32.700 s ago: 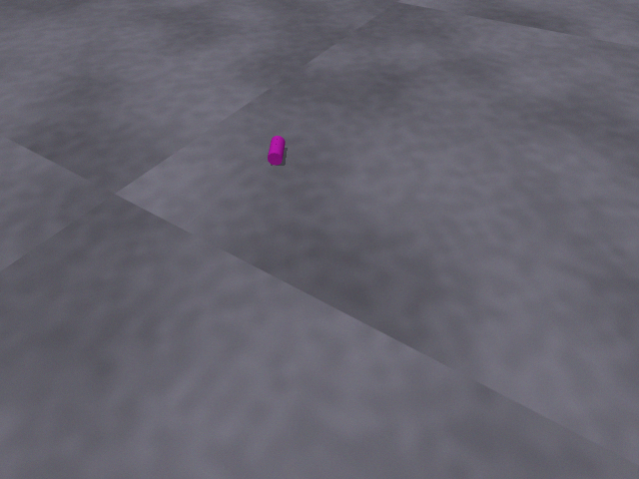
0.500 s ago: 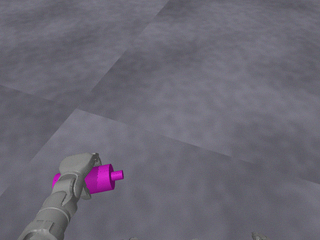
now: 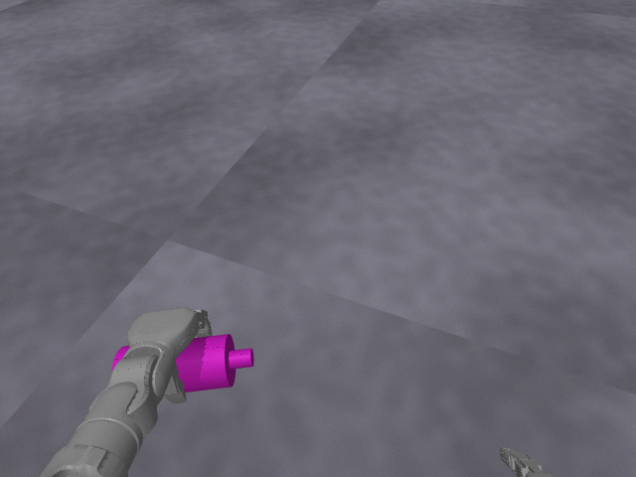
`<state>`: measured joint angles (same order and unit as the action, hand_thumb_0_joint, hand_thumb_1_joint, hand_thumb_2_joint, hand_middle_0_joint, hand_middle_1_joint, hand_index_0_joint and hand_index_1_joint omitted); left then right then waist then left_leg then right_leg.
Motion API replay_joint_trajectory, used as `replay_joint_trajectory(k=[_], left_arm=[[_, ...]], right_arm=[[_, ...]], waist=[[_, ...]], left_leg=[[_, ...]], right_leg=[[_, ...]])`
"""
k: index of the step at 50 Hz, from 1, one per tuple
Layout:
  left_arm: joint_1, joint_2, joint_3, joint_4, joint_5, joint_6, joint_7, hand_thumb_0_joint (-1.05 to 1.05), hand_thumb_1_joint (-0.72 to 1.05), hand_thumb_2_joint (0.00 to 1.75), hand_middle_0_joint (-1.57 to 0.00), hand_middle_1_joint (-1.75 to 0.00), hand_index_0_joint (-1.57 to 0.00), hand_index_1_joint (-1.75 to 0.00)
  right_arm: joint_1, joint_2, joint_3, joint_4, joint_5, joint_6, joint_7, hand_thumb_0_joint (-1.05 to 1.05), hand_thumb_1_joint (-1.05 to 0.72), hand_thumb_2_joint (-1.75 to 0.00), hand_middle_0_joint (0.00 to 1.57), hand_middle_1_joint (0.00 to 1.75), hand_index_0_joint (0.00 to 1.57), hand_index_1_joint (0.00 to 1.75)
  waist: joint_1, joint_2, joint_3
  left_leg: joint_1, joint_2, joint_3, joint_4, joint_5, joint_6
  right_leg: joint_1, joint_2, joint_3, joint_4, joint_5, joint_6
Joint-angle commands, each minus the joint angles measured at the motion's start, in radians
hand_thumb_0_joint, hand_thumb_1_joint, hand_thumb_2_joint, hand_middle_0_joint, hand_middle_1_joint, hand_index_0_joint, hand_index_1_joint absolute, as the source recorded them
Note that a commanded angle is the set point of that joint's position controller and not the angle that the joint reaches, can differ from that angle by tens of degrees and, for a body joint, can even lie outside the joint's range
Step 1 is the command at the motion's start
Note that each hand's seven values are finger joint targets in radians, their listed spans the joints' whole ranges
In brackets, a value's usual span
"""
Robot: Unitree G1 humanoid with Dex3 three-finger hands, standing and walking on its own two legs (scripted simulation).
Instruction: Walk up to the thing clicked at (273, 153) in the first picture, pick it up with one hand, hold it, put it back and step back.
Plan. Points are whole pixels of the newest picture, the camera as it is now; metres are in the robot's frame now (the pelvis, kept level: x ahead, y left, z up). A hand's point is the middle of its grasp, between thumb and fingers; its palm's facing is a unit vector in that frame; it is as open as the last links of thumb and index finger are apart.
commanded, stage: hold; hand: left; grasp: from above
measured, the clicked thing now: (188, 364) +0.32 +0.22 -0.08
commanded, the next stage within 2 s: crouch in 1.44 s
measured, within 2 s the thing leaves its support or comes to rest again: neither
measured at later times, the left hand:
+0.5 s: hand (175, 375) +0.28 +0.21 -0.03, palm faces -0.45 -0.06 -0.89, open 10.4 cm
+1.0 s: hand (173, 374) +0.27 +0.21 -0.02, palm faces -0.45 -0.06 -0.89, open 10.5 cm
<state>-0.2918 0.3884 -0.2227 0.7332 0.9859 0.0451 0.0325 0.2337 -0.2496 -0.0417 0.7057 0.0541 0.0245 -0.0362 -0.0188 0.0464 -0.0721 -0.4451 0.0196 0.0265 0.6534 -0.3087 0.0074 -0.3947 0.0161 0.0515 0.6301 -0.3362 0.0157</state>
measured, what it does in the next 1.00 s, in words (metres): stands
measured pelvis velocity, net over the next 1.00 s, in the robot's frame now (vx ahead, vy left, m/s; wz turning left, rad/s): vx -0.02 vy -0.01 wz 0.00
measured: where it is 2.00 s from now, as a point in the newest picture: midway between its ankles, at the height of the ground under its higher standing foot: outside the picture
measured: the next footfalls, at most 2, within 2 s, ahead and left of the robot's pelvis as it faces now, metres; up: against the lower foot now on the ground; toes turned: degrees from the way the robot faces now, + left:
none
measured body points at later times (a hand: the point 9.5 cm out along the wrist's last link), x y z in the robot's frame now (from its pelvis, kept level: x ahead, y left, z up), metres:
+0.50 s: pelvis -0.02 -0.01 +0.01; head -0.01 -0.03 +0.46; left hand +0.30 +0.21 +0.02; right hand +0.12 -0.26 -0.11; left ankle +0.01 +0.11 -0.72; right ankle -0.01 -0.13 -0.72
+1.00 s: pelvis -0.02 -0.01 +0.01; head -0.01 -0.04 +0.46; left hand +0.29 +0.21 +0.03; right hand +0.14 -0.26 -0.10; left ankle +0.01 +0.11 -0.72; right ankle -0.01 -0.13 -0.72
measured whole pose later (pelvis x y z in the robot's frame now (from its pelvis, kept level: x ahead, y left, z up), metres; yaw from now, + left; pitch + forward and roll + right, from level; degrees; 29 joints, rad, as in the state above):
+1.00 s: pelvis -0.02 -0.01 +0.01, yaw +0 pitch +0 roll +0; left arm -0.24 0.40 -0.24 0.62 0.96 0.03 -0.06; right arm 0.18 -0.25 -0.01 0.68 0.07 0.06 -0.06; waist 0.01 0.06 -0.01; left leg -0.28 0.02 0.03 0.48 -0.20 -0.01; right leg -0.25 0.02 0.05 0.50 -0.25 0.00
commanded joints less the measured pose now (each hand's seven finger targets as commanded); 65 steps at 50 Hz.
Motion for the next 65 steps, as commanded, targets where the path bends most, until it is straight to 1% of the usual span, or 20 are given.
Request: replay_joint_trajectory(k=[1,4,5,11,18,20,25,27,32,41,42,45,47,48,50,52,54,57,58,65], left_arm=[[-0.338,0.219,0.097,-0.218,0.009,-0.001,0.031,0.0,0.72,0.73,-0.96,-0.82,-1.02,-0.76],[-0.33,0.185,0.072,-0.209,0.0,0.001,0.026,0.0,0.71,0.75,-0.96,-0.81,-1.02,-0.76],[-0.331,0.206,0.09,-0.223,-0.003,0.001,0.027,0.0,0.73,0.75,-0.97,-0.83,-1.03,-0.77],[-0.311,0.197,0.077,-0.225,-0.002,0.005,0.01,0.0,0.73,0.78,-0.99,-0.82,-1.03,-0.77],[-0.321,0.224,0.102,-0.259,-0.01,-0.009,0.003,0.0,0.74,0.75,-0.98,-0.85,-1.03,-0.79],[-0.31,0.203,0.086,-0.252,-0.009,-0.01,0.004,0.0,0.73,0.76,-0.98,-0.83,-1.03,-0.78],[-0.307,0.223,0.1,-0.265,-0.004,-0.014,0.004,0.0,0.71,0.79,-0.97,-0.85,-1.02,-0.8],[-0.343,0.208,0.081,-0.287,0.001,-0.014,0.004,0.0,0.7,0.81,-0.98,-0.84,-1.02,-0.8],[-0.31,0.222,0.101,-0.256,-0.011,-0.006,0.003,0.0,0.71,0.81,-0.97,-0.85,-1.01,-0.81],[-0.283,0.204,0.082,-0.281,-0.021,-0.005,-0.037,0.0,0.68,0.76,-0.93,-0.86,-0.99,-0.8],[-0.271,0.223,0.102,-0.287,-0.023,-0.005,-0.04,0.0,0.68,0.76,-0.93,-0.85,-0.99,-0.79],[-0.286,0.208,0.081,-0.3,-0.022,-0.014,-0.049,0.0,0.68,0.77,-0.94,-0.85,-0.99,-0.8],[-0.289,0.21,0.087,-0.296,-0.013,-0.017,-0.045,0.0,0.66,0.77,-0.93,-0.85,-0.98,-0.8],[-0.289,0.225,0.1,-0.318,-0.019,-0.019,-0.042,0.0,0.67,0.78,-0.94,-0.85,-0.99,-0.8],[-0.318,0.24,0.112,-0.329,-0.016,-0.023,-0.037,0.0,0.67,0.79,-0.94,-0.84,-0.99,-0.79],[-0.343,0.223,0.092,-0.332,-0.01,-0.022,-0.035,0.0,0.67,0.78,-0.94,-0.85,-0.99,-0.8],[-0.32,0.253,0.132,-0.317,-0.007,-0.018,-0.022,0.0,0.65,0.77,-0.92,-0.84,-0.97,-0.79],[-0.304,0.197,0.081,-0.312,-0.007,-0.009,-0.025,0.0,0.67,0.76,-0.93,-0.85,-0.98,-0.79],[-0.299,0.217,0.098,-0.309,-0.007,-0.006,-0.025,0.0,0.67,0.75,-0.93,-0.85,-0.98,-0.79],[-0.297,0.198,0.077,-0.299,-0.009,-0.007,-0.045,0.0,0.67,0.76,-0.93,-0.85,-0.98,-0.79]], right_arm=[[-0.034,-0.146,-0.046,-0.123,0.001,-0.033,-0.01,0.0,-0.89,-0.89,0.2,0.3,0.2,0.3],[-0.043,-0.143,-0.042,-0.13,0.002,-0.031,-0.011,0.0,-0.89,-0.89,0.2,0.3,0.2,0.3],[-0.051,-0.145,-0.041,-0.133,0.004,-0.03,-0.012,0.0,-0.89,-0.89,0.2,0.3,0.2,0.3],[-0.067,-0.14,-0.035,-0.139,0.005,-0.024,-0.014,0.0,-0.89,-0.89,0.2,0.3,0.2,0.3],[-0.1,-0.136,-0.026,-0.153,0.008,-0.02,-0.021,0.0,-0.89,-0.89,0.2,0.3,0.2,0.3],[-0.109,-0.132,-0.024,-0.154,0.008,-0.02,-0.022,0.0,-0.89,-0.89,0.2,0.3,0.2,0.3],[-0.119,-0.136,-0.027,-0.154,0.01,-0.018,-0.024,0.0,-0.89,-0.9,0.2,0.3,0.2,0.3],[-0.124,-0.133,-0.025,-0.155,0.011,-0.018,-0.025,0.0,-0.9,-0.9,0.2,0.3,0.2,0.3],[-0.136,-0.136,-0.022,-0.151,0.011,-0.017,-0.026,0.0,-0.89,-0.9,0.2,0.3,0.2,0.3],[-0.156,-0.127,-0.014,-0.161,0.018,-0.019,-0.031,0.0,-0.9,-0.9,0.2,0.3,0.2,0.3],[-0.158,-0.129,-0.015,-0.165,0.019,-0.018,-0.031,0.0,-0.9,-0.9,0.2,0.3,0.2,0.3],[-0.162,-0.125,-0.012,-0.166,0.017,-0.017,-0.033,0.0,-0.9,-0.9,0.2,0.3,0.2,0.3],[-0.158,-0.125,-0.012,-0.169,0.018,-0.016,-0.035,0.0,-0.9,-0.9,0.2,0.3,0.2,0.3],[-0.164,-0.125,-0.012,-0.172,0.019,-0.015,-0.035,0.0,-0.9,-0.9,0.2,0.3,0.2,0.3],[-0.154,-0.124,-0.012,-0.164,0.017,-0.014,-0.035,0.0,-0.9,-0.9,0.2,0.3,0.2,0.3],[-0.153,-0.123,-0.011,-0.16,0.017,-0.015,-0.036,0.0,-0.9,-0.9,0.2,0.3,0.2,0.3],[-0.147,-0.127,-0.014,-0.154,0.016,-0.013,-0.037,0.0,-0.9,-0.9,0.2,0.3,0.2,0.3],[-0.148,-0.125,-0.017,-0.158,0.018,-0.011,-0.032,0.0,-0.9,-0.9,0.2,0.3,0.2,0.3],[-0.153,-0.125,-0.018,-0.155,0.019,-0.009,-0.033,0.0,-0.9,-0.9,0.2,0.3,0.2,0.3],[-0.142,-0.124,-0.022,-0.159,0.021,-0.005,-0.031,0.0,-0.9,-0.9,0.2,0.3,0.2,0.3]], waist=[[0.013,0.01,-0.257],[-0.001,-0.007,-0.238],[0.012,-0.013,-0.234],[0.012,-0.033,-0.22],[0.02,-0.026,-0.191],[0.014,-0.037,-0.178],[0.024,-0.022,-0.192],[0.016,-0.02,-0.196],[0.02,-0.024,-0.165],[0.029,-0.045,-0.155],[0.039,-0.045,-0.162],[0.026,-0.038,-0.154],[0.023,-0.044,-0.153],[0.038,-0.041,-0.154],[0.028,-0.034,-0.179],[0.019,-0.029,-0.19],[0.033,-0.02,-0.191],[0.026,-0.031,-0.195],[0.039,-0.017,-0.184],[0.028,-0.038,-0.181]], left_leg=[[0.224,-0.016,-0.011,-0.096,0.339,-0.002],[0.24,-0.018,-0.007,-0.11,0.32,0.002],[0.238,-0.019,-0.007,-0.117,0.314,0.003],[0.248,-0.023,0.001,-0.141,0.284,0.007],[0.258,-0.031,0.009,-0.169,0.218,0.011],[0.262,-0.03,0.009,-0.176,0.198,0.012],[0.283,-0.027,0.008,-0.193,0.217,0.008],[0.297,-0.027,0.008,-0.195,0.219,0.01],[0.285,-0.026,0.009,-0.212,0.181,0.008],[0.297,-0.027,0.01,-0.225,0.198,0.011],[0.3,-0.03,0.014,-0.227,0.204,0.011],[0.311,-0.027,0.014,-0.232,0.21,0.011],[0.316,-0.027,0.013,-0.231,0.217,0.013],[0.314,-0.029,0.013,-0.233,0.215,0.012],[0.329,-0.031,0.018,-0.226,0.229,0.016],[0.341,-0.031,0.017,-0.226,0.248,0.014],[0.339,-0.028,0.013,-0.228,0.257,0.01],[0.345,-0.027,0.014,-0.23,0.272,0.01],[0.336,-0.028,0.016,-0.233,0.274,0.009],[0.339,-0.03,0.019,-0.232,0.285,0.013]], right_leg=[[0.08,0.041,-0.029,-0.083,0.295,-0.028],[0.081,0.038,-0.027,-0.102,0.289,-0.025],[0.087,0.037,-0.027,-0.111,0.289,-0.023],[0.105,0.031,-0.024,-0.134,0.268,-0.02],[0.107,0.024,-0.016,-0.179,0.208,-0.016],[0.103,0.022,-0.014,-0.187,0.188,-0.016],[0.125,0.024,-0.02,-0.187,0.198,-0.02],[0.117,0.022,-0.018,-0.194,0.205,-0.019],[0.122,0.022,-0.019,-0.212,0.162,-0.019],[0.135,0.021,-0.019,-0.226,0.177,-0.016],[0.148,0.02,-0.019,-0.229,0.18,-0.017],[0.138,0.021,-0.02,-0.226,0.188,-0.019],[0.132,0.021,-0.02,-0.229,0.196,-0.018],[0.145,0.02,-0.022,-0.234,0.189,-0.018],[0.15,0.017,-0.016,-0.233,0.211,-0.014],[0.148,0.019,-0.016,-0.227,0.231,-0.015],[0.157,0.023,-0.022,-0.225,0.231,-0.019],[0.163,0.023,-0.024,-0.223,0.249,-0.02],[0.167,0.021,-0.027,-0.226,0.247,-0.021],[0.165,0.018,-0.025,-0.231,0.268,-0.019]])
